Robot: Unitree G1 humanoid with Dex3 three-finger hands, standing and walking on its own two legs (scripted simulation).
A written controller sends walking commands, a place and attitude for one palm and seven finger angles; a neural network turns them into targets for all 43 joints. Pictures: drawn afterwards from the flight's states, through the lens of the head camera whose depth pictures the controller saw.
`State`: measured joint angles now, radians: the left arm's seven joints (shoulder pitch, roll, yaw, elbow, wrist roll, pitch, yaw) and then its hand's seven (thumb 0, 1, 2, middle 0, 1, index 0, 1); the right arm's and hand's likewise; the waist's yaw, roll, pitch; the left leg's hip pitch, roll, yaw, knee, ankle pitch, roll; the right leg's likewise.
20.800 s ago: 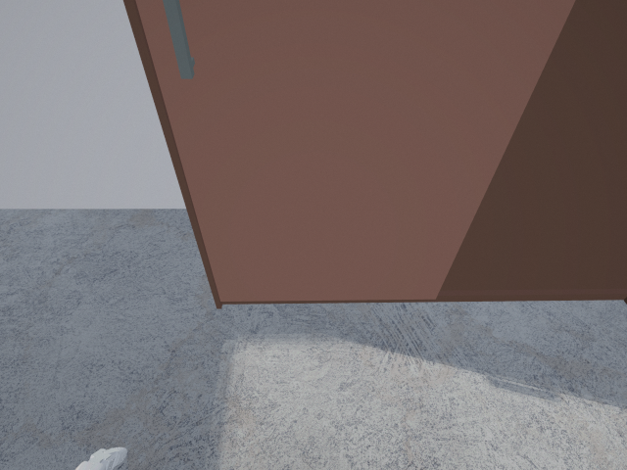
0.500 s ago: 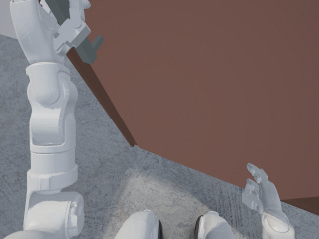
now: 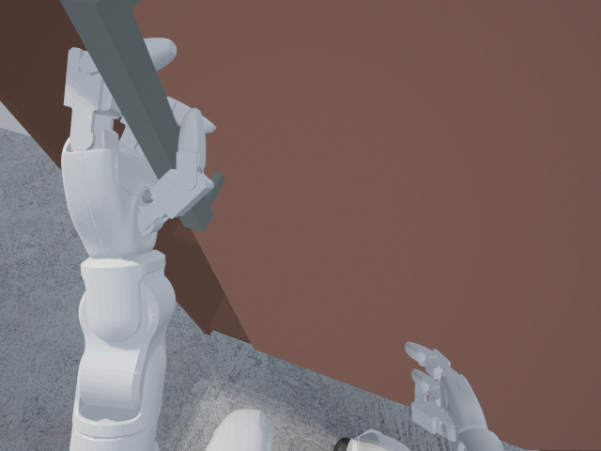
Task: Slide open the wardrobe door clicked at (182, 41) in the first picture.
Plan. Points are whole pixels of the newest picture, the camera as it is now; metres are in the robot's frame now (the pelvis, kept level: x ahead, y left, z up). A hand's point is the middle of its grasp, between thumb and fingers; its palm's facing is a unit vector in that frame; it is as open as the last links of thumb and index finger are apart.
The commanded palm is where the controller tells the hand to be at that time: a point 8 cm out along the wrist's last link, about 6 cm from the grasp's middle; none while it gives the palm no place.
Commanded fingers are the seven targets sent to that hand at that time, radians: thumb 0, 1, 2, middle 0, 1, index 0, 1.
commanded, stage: step sideways, sliding the door along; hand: left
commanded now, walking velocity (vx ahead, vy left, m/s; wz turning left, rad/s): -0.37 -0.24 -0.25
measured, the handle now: (176, 125) +0.32 +0.16 +0.26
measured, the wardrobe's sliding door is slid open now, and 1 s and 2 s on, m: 0.16 0.31 0.48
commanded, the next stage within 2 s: stop walking and hold the door there in 2.00 s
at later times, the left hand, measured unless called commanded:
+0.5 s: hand (292, 208) +0.26 +0.06 +0.25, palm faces +0.15 -0.99 -0.06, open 7.4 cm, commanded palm +0.23 +0.06 +0.24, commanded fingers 0.00 0.90 0.90 -0.45 -1.40 -0.45 -1.40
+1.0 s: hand (392, 237) +0.25 -0.01 +0.26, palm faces +0.12 -0.99 +0.01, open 6.9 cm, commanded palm +0.22 -0.03 +0.23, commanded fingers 0.00 0.90 0.90 -0.45 -1.40 -0.45 -1.40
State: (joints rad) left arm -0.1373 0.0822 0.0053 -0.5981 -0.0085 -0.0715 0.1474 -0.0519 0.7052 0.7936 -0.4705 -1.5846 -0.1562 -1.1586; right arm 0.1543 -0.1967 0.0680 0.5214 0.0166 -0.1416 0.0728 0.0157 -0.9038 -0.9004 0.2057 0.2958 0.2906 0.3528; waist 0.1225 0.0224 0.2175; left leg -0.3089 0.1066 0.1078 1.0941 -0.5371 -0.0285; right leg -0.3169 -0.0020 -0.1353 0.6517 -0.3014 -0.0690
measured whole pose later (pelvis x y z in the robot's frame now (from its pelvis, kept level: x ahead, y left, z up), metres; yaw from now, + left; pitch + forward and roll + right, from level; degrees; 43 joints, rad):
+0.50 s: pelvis -0.10 -0.05 -0.01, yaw -11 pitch -3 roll -1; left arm -0.35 0.20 0.20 -0.28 -0.06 -0.05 0.17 -0.01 0.71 0.83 -0.42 -1.46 -0.04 -1.18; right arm 0.06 -0.14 0.04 0.57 0.04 -0.10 0.04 0.02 -0.90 -0.90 0.21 0.30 0.21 0.31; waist 0.08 0.07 0.19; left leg -0.39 0.26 0.01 0.71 -0.36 -0.09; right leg -0.28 0.02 -0.07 0.68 -0.37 -0.01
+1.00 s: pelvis -0.19 -0.15 +0.02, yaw -10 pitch -2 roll -5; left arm -0.69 0.25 0.16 0.10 -0.08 -0.01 0.14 -0.01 0.71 0.83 -0.46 -1.40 -0.14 -1.27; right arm 0.14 -0.16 0.01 0.61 0.04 -0.05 0.03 0.02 -0.90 -0.90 0.20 0.30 0.21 0.30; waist 0.13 0.05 0.21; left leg -0.26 0.28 0.03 0.50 -0.20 -0.12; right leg -0.39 -0.05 -0.05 0.90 -0.38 0.04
